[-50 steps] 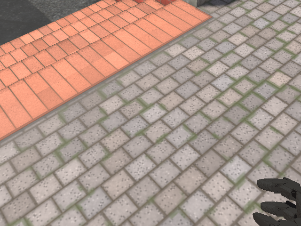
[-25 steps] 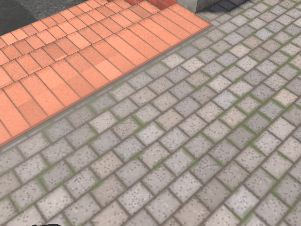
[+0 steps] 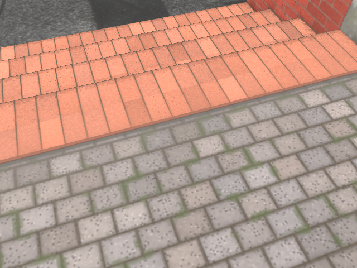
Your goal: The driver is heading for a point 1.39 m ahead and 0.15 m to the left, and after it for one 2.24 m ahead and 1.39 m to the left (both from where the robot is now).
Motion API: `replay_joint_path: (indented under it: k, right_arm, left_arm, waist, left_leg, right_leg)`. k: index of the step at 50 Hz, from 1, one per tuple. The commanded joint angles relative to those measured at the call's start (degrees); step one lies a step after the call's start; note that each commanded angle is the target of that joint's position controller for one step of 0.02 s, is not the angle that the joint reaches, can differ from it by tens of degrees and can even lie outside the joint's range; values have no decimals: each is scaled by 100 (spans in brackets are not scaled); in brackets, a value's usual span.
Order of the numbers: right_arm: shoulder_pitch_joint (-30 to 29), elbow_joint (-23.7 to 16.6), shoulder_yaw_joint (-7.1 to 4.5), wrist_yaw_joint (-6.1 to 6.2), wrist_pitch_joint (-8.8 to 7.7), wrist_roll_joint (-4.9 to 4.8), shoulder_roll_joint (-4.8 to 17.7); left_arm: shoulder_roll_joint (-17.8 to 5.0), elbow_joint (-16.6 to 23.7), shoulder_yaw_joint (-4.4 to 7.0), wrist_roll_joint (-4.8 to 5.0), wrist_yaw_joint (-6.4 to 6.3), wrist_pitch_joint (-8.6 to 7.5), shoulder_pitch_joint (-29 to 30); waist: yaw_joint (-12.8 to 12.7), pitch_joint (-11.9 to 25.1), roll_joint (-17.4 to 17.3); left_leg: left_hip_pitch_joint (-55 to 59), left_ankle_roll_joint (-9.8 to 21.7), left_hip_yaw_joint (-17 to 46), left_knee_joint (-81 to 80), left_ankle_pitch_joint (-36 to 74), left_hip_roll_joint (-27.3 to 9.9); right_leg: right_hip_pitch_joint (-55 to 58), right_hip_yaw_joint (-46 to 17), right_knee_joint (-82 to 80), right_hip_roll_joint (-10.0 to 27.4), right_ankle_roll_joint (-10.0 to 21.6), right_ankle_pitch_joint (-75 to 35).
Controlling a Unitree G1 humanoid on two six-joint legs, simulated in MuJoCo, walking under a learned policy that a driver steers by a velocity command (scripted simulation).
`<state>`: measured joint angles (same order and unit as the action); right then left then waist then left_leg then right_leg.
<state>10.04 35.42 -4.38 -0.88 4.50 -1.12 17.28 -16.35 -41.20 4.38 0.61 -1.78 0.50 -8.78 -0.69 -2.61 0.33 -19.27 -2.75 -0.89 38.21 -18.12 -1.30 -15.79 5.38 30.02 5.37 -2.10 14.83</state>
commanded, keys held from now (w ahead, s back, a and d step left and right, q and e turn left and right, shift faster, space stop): q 0.48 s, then no key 0.04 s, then e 0.48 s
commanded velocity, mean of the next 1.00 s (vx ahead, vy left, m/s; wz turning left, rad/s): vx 0.00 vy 0.00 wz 0.24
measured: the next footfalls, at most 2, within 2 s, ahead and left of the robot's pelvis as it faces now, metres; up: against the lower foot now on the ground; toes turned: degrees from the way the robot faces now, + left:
left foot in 0.02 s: +0.04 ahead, +0.12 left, +0.00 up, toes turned +2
right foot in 0.50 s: +0.10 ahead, -0.09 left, +0.00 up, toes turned +24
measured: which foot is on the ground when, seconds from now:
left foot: up 0.00-0.00, down 0.02-0.52, up 0.54-0.78, down 0.80-1.00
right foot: down 0.00-0.02, up 0.04-0.48, down 0.50-0.84, up 0.86-1.00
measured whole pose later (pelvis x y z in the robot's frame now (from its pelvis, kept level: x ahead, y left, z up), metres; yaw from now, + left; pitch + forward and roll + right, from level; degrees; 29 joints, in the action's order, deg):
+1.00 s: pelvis +0.01 +0.01 +0.00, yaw +10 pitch +1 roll +1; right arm 12.0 37.4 -4.4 2.3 1.0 0.3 15.9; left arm -19.1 -41.0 4.7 1.4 0.5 1.9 -10.2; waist 0.2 -2.7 0.9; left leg -11.0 -1.1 -0.7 27.9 -17.7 -1.4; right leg -25.1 -1.8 52.8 -0.9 -2.9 28.6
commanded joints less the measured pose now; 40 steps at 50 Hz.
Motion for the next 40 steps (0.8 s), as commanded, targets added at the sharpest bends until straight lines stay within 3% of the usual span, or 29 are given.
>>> replay_joint_path:
  k: [1, 2, 3, 4, 5, 6, 7, 9, 14, 17, 21, 24, 25, 26, 27, 28, 29, 30, 31, 32, 34, 35, 37, 39, 40]
  right_arm:
    - [636, -263, -304, 29, -61, 28, 807]
    - [666, -439, -458, 128, -96, 64, 1592]
    - [806, -511, -401, 50, -235, 305, 1491]
    - [610, -471, -334, 23, -342, 341, 1307]
    - [283, -451, -300, 61, -390, 227, 1160]
    - [53, -486, -245, 105, -380, 109, 997]
    - [-114, -510, -209, 150, -357, 55, 957]
    - [-97, -527, -168, 209, -329, 101, 889]
    - [83, -480, -221, 292, -302, 73, 1011]
    - [50, -510, -259, 271, -268, 79, 1089]
    - [-34, -544, -281, 221, -215, 55, 1123]
    - [-264, -589, -264, 233, -174, -48, 1054]
    - [-167, -574, -214, 249, -180, -45, 893]
    - [211, -521, -111, 226, -200, 66, 542]
    - [102, -679, -156, 260, -247, 18, 680]
    - [292, -520, -265, 289, -287, 139, 1053]
    - [309, -384, -299, 276, -282, 125, 1093]
    - [382, -240, -246, 285, -242, 149, 846]
    - [404, -200, -172, 274, -209, 192, 623]
    - [397, -174, -89, 233, -206, 210, 391]
    - [-8, -279, -1, 195, -285, 191, 184]
    - [-134, -304, -25, 199, -319, 145, 241]
    - [12, -207, -112, 229, -346, 42, 425]
    - [182, -145, -169, 263, -377, 79, 590]
    - [298, -190, -200, 298, -388, 139, 730]
  left_arm:
    - [-746, 177, 218, 36, 24, -91, -175]
    - [-325, 421, 66, -305, 68, -97, -251]
    - [-587, 634, 138, -227, -9, -128, 512]
    - [-791, 630, 206, -92, -56, -98, 621]
    - [-812, 548, 237, -67, -94, -66, 507]
    - [-815, 424, 259, -105, -136, -36, 385]
    - [-820, 387, 274, -140, -144, -25, 251]
    - [-719, 336, 256, -104, -96, -57, 122]
    - [-569, 384, 169, -74, -49, -111, 398]
    - [-596, 393, 160, -47, 19, -157, 474]
    - [-666, 401, 180, 4, 115, -251, 411]
    - [-692, 296, 224, 2, 171, -322, 50]
    - [-847, 248, 269, -48, 160, -327, -113]
    - [-1153, 331, 304, -149, 134, -292, -127]
    - [-1326, 270, 310, -327, 151, -258, -62]
    - [-963, 379, 206, -262, 163, -282, 128]
    - [-716, 404, 111, -191, 154, -283, 336]
    - [-512, 405, 20, -144, 161, -283, 522]
    - [-354, 369, -65, -84, 185, -288, 654]
    - [-343, 321, -102, -61, 204, -260, 681]
    - [-645, 286, -2, -42, 203, -151, 479]
    - [-848, 255, 60, -37, 190, -99, 241]
    - [-1062, 267, 114, 24, 168, -39, 111]
    - [-1067, 289, 121, 119, 142, -45, 70]
    - [-975, 313, 90, 90, 145, -87, 73]
  waist:
    - [230, 772, 164]
    - [-11, 772, -1952]
    - [570, 1008, -1668]
    - [465, 765, -1114]
    - [261, 582, -892]
    - [164, 554, -720]
    - [56, 566, -761]
    - [6, 732, -804]
    - [165, 719, -841]
    - [212, 647, -930]
    - [220, 696, -1007]
    - [-47, 757, -963]
    - [-50, 866, -760]
    - [169, 1093, 355]
    - [248, 683, 1550]
    - [211, 664, 1040]
    - [265, 581, 783]
    - [348, 552, 619]
    - [368, 481, 680]
    - [391, 438, 762]
    - [136, 384, 994]
    - [2, 425, 1046]
    - [36, 509, 1027]
    - [108, 580, 917]
    - [150, 748, 693]
  left_leg:
    - [1510, 556, 333, -1544, 1650, -10]
    - [2355, 1344, 2593, -1516, 4019, -1701]
    - [1718, 2272, 3257, -1790, 3803, -2141]
    - [1510, 2136, 2753, -1883, 3224, -1832]
    - [1337, 1804, 2365, -1880, 2740, -1489]
    - [1296, 1565, 2164, -1857, 2468, -1264]
    - [1123, 1492, 2021, -1864, 2551, -1116]
    - [1091, 1496, 1949, -1868, 2597, -974]
    - [1270, 1489, 2259, -1797, 1895, -845]
    - [999, 1531, 2593, -1778, 1508, -805]
    - [964, 1519, 3082, -1631, 1778, -747]
    - [858, 1251, 3188, -1318, 1903, -474]
    - [540, 989, 2981, -1062, 1318, -280]
    - [-44, 635, 2224, 4, -391, 278]
    - [-1004, 298, 1325, 959, -1922, 1010]
    - [-992, 41, 1405, 2039, -1912, 675]
    - [-909, -64, 1416, 2394, -1571, 635]
    - [-739, -189, 1435, 2314, -1283, 545]
    - [-642, -297, 1354, 2046, -991, 395]
    - [-402, -381, 1027, 1516, -838, 238]
    - [-12, -433, 527, 314, -841, 227]
    - [72, -425, 437, -105, -810, 299]
    - [354, -321, 349, -1065, -120, 418]
    - [1015, -68, 452, -1826, 771, 326]
    - [1553, 81, 611, -1643, 1274, -25]
  right_leg:
    - [-326, -248, 671, 716, 439, -939]
    - [-2084, 307, 2566, -104, -231, 2078]
    - [-2437, -694, 3512, -479, -255, 2564]
    - [-2466, -909, 3897, -366, -175, 2150]
    - [-2482, -970, 3808, -307, -112, 1607]
    - [-2449, -1012, 3676, -262, -130, 1225]
    - [-2254, -997, 3658, -309, -179, 898]
    - [-2021, -966, 3617, -448, -246, 527]
    - [-1849, -1081, 2157, -580, -349, 291]
    - [-1430, -1129, 1536, -686, -324, 434]
    - [-882, -1157, 785, -817, -224, 593]
    - [4, -1045, -674, -808, -48, -271]
    - [631, -1227, -1023, -392, 105, -919]
    - [1289, -2269, -1163, 740, 557, -1652]
    - [996, -3493, -1298, 1468, 1551, -2371]
    - [731, -3515, -1297, 1649, 1919, -2131]
    - [568, -3037, -1236, 1300, 1737, -1882]
    - [481, -2613, -1196, 900, 1462, -1477]
    - [453, -2433, -1183, 714, 1345, -1433]
    - [377, -2181, -1180, 493, 1262, -1600]
    - [460, -2003, -995, 184, 1188, -1962]
    - [640, -2156, -902, 212, 1242, -2074]
    - [844, -2493, -791, 281, 1273, -2142]
    - [589, -2699, -730, 245, 1074, -2079]
    - [178, -2637, -591, 187, 877, -1897]
Keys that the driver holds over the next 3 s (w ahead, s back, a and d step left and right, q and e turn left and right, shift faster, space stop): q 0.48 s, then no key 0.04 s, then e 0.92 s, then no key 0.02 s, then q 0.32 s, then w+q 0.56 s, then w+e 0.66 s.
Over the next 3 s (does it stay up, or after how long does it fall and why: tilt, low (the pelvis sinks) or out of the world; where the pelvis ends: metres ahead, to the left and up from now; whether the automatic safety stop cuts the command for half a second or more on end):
stays up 0.57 0.17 0.01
